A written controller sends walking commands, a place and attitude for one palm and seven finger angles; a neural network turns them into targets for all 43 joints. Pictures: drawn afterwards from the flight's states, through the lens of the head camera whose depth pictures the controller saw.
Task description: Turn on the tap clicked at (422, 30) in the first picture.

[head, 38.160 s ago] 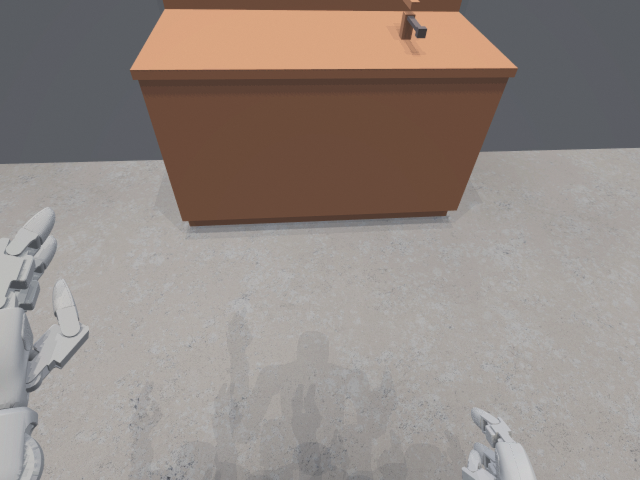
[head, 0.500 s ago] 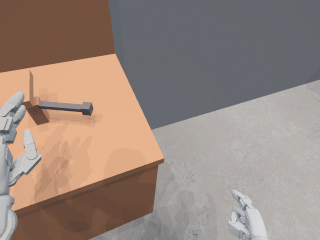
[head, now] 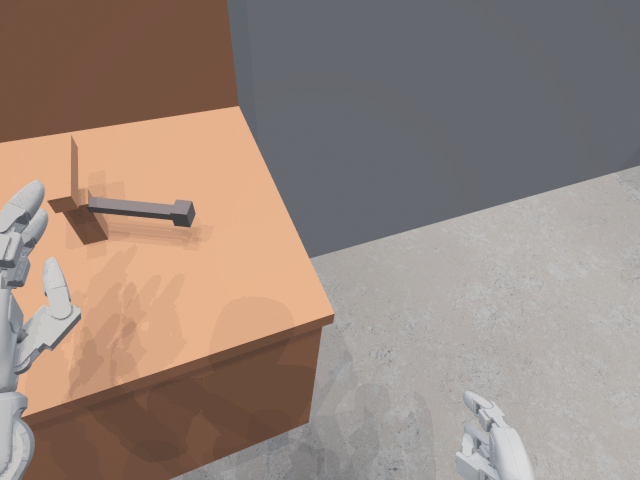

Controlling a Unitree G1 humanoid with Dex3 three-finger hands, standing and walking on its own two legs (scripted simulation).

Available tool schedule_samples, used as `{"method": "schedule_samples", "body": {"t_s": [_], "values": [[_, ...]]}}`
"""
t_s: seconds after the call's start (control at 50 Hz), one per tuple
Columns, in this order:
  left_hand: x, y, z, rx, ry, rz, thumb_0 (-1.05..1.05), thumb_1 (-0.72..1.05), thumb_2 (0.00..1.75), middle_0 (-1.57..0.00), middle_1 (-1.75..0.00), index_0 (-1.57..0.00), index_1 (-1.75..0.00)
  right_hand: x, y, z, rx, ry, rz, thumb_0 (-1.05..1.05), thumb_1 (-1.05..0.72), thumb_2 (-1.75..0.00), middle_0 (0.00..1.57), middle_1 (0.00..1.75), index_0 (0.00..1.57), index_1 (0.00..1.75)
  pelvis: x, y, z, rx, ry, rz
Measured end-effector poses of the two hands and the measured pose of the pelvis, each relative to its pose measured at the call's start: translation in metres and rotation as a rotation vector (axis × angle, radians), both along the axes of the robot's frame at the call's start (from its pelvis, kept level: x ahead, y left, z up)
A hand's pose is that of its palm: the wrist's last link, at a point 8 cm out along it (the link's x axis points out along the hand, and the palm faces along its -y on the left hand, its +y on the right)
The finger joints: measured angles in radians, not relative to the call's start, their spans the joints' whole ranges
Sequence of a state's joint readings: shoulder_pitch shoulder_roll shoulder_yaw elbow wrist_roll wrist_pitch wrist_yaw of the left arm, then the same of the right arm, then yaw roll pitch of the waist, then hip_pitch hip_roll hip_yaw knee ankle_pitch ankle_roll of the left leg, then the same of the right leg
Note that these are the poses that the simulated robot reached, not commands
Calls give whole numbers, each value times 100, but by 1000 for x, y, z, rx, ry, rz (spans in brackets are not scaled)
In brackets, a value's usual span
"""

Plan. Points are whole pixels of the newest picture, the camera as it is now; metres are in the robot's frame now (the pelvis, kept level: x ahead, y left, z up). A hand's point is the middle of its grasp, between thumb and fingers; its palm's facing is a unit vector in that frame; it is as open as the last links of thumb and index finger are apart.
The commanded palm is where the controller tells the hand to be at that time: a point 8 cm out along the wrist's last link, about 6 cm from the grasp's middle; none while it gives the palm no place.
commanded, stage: look again from close up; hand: left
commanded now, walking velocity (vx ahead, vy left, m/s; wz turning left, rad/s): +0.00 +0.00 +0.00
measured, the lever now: (183, 213) +0.45 +0.25 +0.04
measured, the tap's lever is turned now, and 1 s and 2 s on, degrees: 64 64 64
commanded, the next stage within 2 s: turn the palm inward beside the body in 0.04 s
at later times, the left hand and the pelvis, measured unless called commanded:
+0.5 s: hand (87, 349) +0.19 +0.23 +0.14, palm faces +0.50 -0.81 -0.30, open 7.4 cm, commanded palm +0.14 +0.27 +0.16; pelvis -0.01 -0.04 -0.01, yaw +3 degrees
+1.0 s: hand (101, 344) +0.20 +0.23 +0.13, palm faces +0.56 -0.79 -0.25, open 7.4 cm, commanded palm +0.15 +0.26 +0.15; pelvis +0.03 -0.05 -0.02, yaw +5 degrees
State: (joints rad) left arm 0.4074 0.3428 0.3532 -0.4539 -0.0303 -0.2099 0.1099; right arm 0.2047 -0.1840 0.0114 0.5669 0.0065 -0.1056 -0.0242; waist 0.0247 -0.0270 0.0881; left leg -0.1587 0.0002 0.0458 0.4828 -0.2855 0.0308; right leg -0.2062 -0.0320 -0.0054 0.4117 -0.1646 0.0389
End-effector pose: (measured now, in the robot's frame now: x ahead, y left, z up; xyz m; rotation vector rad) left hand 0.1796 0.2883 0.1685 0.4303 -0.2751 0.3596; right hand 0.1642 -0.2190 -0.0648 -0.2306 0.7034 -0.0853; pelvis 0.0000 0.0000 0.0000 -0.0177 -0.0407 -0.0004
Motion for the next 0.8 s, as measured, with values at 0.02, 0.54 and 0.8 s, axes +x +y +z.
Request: {"method": "schedule_samples", "body": {"t_s": [0.02,0.54,0.8], "values": [[-1,0,0,1,0,1,2,89,90,-21,-30,-21,-30,-1,-1,0,0,1,-1,1,-90,-90,20,30,20,30,0,0,0,0,0,0],[-39,-21,-14,-92,1,198,2,89,90,-21,-30,-21,-30,16,-40,-22,-7,-26,144,1,-90,-90,20,30,20,30,-13,-48,-14,24,17,71],[-17,-38,-18,-133,86,191,2,89,90,-20,-30,-21,-30,44,-49,-34,12,-34,106,1,-90,-90,20,30,20,30,7,-57,-16,18,46,85]]}}
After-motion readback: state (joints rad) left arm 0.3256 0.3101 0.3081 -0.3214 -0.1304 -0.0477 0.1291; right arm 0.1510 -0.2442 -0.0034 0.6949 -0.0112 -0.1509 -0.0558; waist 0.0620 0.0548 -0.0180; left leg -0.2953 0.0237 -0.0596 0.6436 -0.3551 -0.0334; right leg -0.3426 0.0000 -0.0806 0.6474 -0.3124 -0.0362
